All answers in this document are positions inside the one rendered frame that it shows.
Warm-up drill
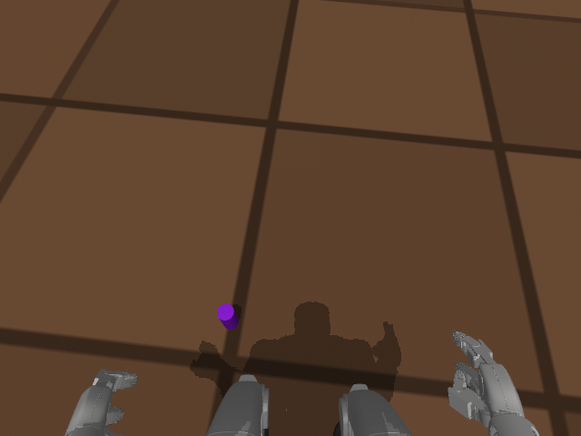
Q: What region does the right robot hand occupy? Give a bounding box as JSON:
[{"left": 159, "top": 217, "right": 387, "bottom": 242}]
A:
[{"left": 448, "top": 331, "right": 525, "bottom": 428}]

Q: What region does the left robot hand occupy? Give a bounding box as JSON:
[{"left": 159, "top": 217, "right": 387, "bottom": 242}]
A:
[{"left": 65, "top": 369, "right": 138, "bottom": 436}]

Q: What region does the can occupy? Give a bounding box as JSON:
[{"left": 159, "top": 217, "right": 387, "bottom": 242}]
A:
[{"left": 217, "top": 303, "right": 239, "bottom": 330}]

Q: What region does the right robot arm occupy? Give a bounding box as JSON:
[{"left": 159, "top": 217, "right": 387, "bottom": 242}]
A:
[{"left": 488, "top": 413, "right": 539, "bottom": 436}]

